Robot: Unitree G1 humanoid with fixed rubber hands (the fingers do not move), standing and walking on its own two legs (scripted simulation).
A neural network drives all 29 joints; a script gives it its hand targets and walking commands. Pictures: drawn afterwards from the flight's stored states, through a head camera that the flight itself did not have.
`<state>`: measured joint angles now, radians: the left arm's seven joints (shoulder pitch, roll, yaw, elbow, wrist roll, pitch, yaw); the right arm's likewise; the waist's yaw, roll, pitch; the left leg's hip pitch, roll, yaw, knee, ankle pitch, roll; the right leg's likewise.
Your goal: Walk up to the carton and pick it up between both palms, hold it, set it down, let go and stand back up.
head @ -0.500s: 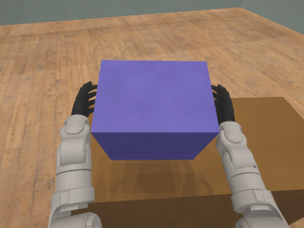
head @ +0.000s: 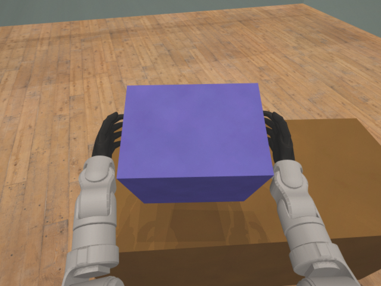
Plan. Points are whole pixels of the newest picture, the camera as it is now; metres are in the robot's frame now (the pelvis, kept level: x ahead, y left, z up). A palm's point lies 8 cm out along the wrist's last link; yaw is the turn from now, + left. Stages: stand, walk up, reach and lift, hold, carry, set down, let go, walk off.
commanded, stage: set down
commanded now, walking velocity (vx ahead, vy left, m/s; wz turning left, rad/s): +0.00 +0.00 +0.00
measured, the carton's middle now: (193, 151) +0.41 +0.00 +0.07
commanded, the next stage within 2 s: none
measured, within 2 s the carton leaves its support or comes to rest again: neither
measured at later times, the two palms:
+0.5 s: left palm (112, 167) +0.38 +0.18 +0.06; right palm (271, 160) +0.38 -0.17 +0.08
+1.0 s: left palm (114, 176) +0.38 +0.18 +0.03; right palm (267, 168) +0.38 -0.17 +0.05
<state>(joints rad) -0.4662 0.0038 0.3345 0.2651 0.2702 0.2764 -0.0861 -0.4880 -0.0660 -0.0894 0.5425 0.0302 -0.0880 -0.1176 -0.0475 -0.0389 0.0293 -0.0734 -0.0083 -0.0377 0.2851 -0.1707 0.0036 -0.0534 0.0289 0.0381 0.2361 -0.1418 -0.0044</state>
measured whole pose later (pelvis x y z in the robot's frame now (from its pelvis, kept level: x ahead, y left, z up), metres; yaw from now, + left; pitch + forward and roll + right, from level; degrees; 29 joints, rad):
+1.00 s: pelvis +0.02 +0.00 +0.00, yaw +0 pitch +0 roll -1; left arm -0.49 0.03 0.34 0.78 0.26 -0.09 0.00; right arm -0.52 -0.05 -0.19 0.91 -0.05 -0.29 -0.08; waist -0.01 -0.04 0.03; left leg -0.10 -0.01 -0.04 0.30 -0.20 0.00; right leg -0.08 0.03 0.04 0.25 -0.17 0.00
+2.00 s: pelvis +0.02 +0.00 -0.01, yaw +0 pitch +10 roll -1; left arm -0.64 0.09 0.36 1.20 0.21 -0.48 0.04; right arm -0.58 -0.02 -0.38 1.09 -0.21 -0.47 -0.07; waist 0.00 -0.03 -0.01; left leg -0.38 -0.01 -0.04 0.44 -0.24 0.00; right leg -0.35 0.03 0.03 0.39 -0.22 0.00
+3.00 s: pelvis +0.01 +0.00 -0.02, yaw +0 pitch +17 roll -1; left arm -0.74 0.12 0.39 1.34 0.21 -0.63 0.04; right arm -0.66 -0.02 -0.50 1.19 -0.26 -0.59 -0.06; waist 0.00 -0.03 -0.05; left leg -0.58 -0.01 -0.03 0.58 -0.29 0.00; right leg -0.57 0.03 0.03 0.56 -0.28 0.00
